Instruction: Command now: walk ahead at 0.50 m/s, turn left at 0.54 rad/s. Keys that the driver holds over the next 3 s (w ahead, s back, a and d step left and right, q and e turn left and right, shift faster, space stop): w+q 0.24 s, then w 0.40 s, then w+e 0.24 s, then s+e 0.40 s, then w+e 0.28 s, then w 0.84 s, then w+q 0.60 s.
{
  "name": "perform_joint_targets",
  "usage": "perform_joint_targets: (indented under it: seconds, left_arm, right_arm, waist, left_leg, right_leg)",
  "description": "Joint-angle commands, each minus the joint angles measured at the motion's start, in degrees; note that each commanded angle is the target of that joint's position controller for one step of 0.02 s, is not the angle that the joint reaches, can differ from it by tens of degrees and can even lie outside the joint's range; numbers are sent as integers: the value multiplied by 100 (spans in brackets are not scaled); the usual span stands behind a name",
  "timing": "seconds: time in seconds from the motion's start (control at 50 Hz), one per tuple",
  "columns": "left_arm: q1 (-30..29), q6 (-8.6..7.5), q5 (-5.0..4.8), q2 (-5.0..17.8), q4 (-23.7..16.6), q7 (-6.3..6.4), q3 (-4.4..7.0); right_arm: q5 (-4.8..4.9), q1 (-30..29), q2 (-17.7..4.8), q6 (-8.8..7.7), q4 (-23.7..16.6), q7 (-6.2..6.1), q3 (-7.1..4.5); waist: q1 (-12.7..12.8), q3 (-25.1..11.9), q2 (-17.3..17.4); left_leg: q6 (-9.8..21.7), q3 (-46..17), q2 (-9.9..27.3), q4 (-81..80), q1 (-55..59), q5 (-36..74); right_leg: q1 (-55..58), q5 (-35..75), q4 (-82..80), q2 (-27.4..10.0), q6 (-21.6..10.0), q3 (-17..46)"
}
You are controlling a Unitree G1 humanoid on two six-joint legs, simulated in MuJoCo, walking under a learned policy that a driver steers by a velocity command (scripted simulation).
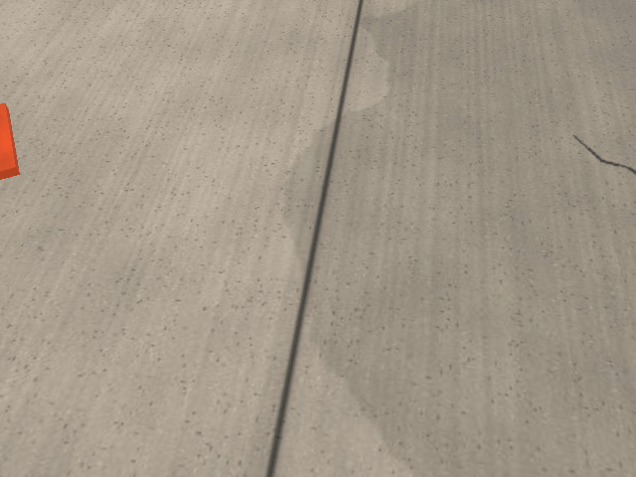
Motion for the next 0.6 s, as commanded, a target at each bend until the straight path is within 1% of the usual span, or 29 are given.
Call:
perform_joint_targets:
  seconds: [0.02, 0.04, 0.06, 0.08, 0.1, 0.12, 0.14, 0.16, 0.18, 0.22, 0.24, 0.28, 0.34, 0.42, 0.44, 0.46, 0.48, 0.5, 0.52, 0.54, 0.56, 0.58, 0.6]
  left_arm:
    - [-72, 39, -21, 990, -473, 0, 201]
    - [-87, -26, -101, 519, -918, -126, 143]
    - [-790, -108, -21, 920, -1075, -154, 185]
    - [-995, -186, -99, 786, -1163, -177, 143]
    - [-841, -223, -110, 768, -1078, -158, 137]
    - [-835, -151, -13, 748, -1085, -149, 144]
    - [-670, -31, 89, 705, -1038, -155, 130]
    - [-620, 76, 135, 678, -1048, -175, 131]
    - [-640, 154, 151, 634, -1083, -197, 124]
    - [-954, 226, 140, 589, -1227, -224, 108]
    - [-1215, 238, 134, 595, -1329, -231, 103]
    - [-1633, 238, 113, 599, -1458, -250, 88]
    - [-2125, 207, 83, 552, -1603, -295, 42]
    - [-2694, 133, 38, 566, -1807, -340, -5]
    - [-2753, 113, 30, 595, -1850, -344, -5]
    - [-2712, 93, 25, 642, -1871, -344, 6]
    - [-2500, 73, 20, 696, -1832, -335, 25]
    - [-2114, 52, 13, 781, -1720, -306, 66]
    - [-1502, 23, 2, 896, -1523, -252, 129]
    - [-633, -32, 32, 1014, -1267, -182, 192]
    - [313, -69, 161, 1417, -1158, -91, 286]
    - [412, -17, 188, 1939, -1043, -130, 430]
    - [-63, 50, 1, 1390, -1097, -196, 327]
  right_arm:
    - [-99, 2298, -1223, -94, 334, -173, -464]
    - [33, 1936, -1795, -26, 190, -204, -609]
    - [148, 2002, -1725, 45, 157, -224, -588]
    - [165, 1712, -1461, 40, 195, -277, -518]
    - [171, 1490, -1135, 6, 222, -289, -435]
    - [197, 1296, -981, -45, 213, -313, -383]
    - [215, 1147, -876, -97, 168, -324, -339]
    - [234, 1178, -868, -161, 165, -312, -323]
    - [250, 1268, -933, -216, 193, -299, -332]
    - [235, 1466, -1094, -259, 220, -286, -369]
    - [231, 1585, -1120, -259, 232, -285, -374]
    - [226, 1810, -1061, -256, 271, -278, -352]
    - [220, 2158, -994, -274, 367, -291, -315]
    - [153, 2477, -1006, -290, 481, -351, -271]
    - [134, 2494, -1033, -294, 498, -368, -267]
    - [120, 2453, -1079, -301, 506, -389, -268]
    - [112, 2333, -1127, -310, 499, -408, -270]
    - [109, 2197, -1184, -328, 488, -418, -275]
    - [93, 2126, -1238, -339, 502, -408, -282]
    - [107, 2055, -1215, -351, 507, -380, -265]
    - [137, 2131, -891, -383, 339, -357, -167]
    - [336, 2949, -476, -368, 342, -324, -113]
    - [121, 2588, -946, -331, 436, -362, -171]
  waist:
    - [-1193, -1402, 143]
    - [-740, -1753, 1563]
    - [-971, -1573, 388]
    - [-787, -906, 125]
    - [-483, -410, -281]
    - [-281, -256, -313]
    - [-131, -293, -223]
    - [-80, -346, -155]
    - [-53, -352, -112]
    - [-112, -267, -11]
    - [-191, -186, 52]
    - [-359, -100, 168]
    - [-600, -109, 278]
    - [-821, -14, 312]
    - [-814, 20, 336]
    - [-745, 47, 367]
    - [-594, 40, 397]
    - [-396, -75, 433]
    - [-128, -371, 401]
    - [298, -839, 181]
    - [589, -1600, -395]
    - [155, -2045, -1829]
    - [56, -1394, -743]
  left_leg:
    - [694, -1273, 472, -719, 2952, -811]
    - [1632, -4639, 1964, -1489, 4467, -641]
    - [1572, -4618, 1980, -1834, 4318, -197]
    - [1410, -3829, 1906, -1852, 3687, 226]
    - [1127, -3283, 1643, -1945, 2862, 959]
    - [939, -2851, 1331, -1987, 2386, 1383]
    - [849, -2537, 1111, -2051, 2079, 1669]
    - [837, -2414, 1001, -2079, 1955, 1898]
    - [838, -2309, 903, -2107, 1868, 2067]
    - [782, -2224, 768, -2210, 1759, 1981]
    - [729, -2238, 725, -2255, 1773, 1891]
    - [577, -2188, 670, -2302, 1976, 1870]
    - [371, -2105, 660, -2234, 2405, 2182]
    - [314, -2146, 843, -2075, 2975, 2578]
    - [297, -2183, 922, -2018, 3087, 2705]
    - [254, -2210, 1005, -1947, 3151, 2885]
    - [172, -2178, 1048, -1823, 3122, 3204]
    - [74, -2102, 1027, -1524, 3061, 3905]
    - [-5, -1996, 919, -857, 3033, 4572]
    - [-107, -1739, 654, 216, 2688, 4383]
    - [-206, -1508, 322, 1863, 1725, 2612]
    - [-436, -1106, -790, 3635, -91, -1756]
    - [-336, -1563, -418, 4022, -627, -1686]
  right_leg:
    - [-1579, 4552, 3881, -1123, -350, 255]
    - [-4199, -316, 6030, 345, 31, 795]
    - [-4871, -15, 6167, 110, -33, 1941]
    - [-5001, 523, 5840, -186, -79, 2020]
    - [-4649, 811, 5191, -393, -76, 1999]
    - [-4318, 835, 4773, -513, -21, 2047]
    - [-3956, 878, 4543, -541, 51, 2042]
    - [-3813, 872, 4361, -529, 117, 2015]
    - [-3810, 910, 4181, -511, 180, 1948]
    - [-3989, 1252, 3716, -500, 285, 1859]
    - [-4146, 1480, 3447, -502, 328, 1835]
    - [-4377, 1969, 2828, -494, 344, 1794]
    - [-4422, 2568, 2064, -403, 255, 1746]
    - [-4388, 2706, 1341, -211, 49, 1640]
    - [-4311, 2611, 1187, -161, -28, 1639]
    - [-4146, 2457, 1035, -115, -122, 1655]
    - [-3788, 2260, 854, -40, -228, 1654]
    - [-3214, 2009, 718, 120, -335, 1610]
    - [-2473, 1805, 570, 317, -444, 1535]
    - [-1342, 1996, 249, 237, -602, 1602]
    - [28, 1307, 186, -1017, -897, 2988]
    - [1090, 1077, -534, -2328, -1722, 5787]
    - [479, 470, -830, -2077, -1594, 5945]
Next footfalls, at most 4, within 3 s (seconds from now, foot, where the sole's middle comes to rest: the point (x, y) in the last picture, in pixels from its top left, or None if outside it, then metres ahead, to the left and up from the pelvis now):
0.54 right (364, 458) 0.49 -0.05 -0.76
1.04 left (260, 361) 0.70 0.19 -0.76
1.48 right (353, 441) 0.53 -0.02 -0.76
1.96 left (303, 306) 0.84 0.10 -0.76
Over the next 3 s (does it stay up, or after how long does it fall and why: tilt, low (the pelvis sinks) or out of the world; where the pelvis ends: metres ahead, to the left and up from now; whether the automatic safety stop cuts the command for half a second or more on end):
stays up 1.24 -0.11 0.00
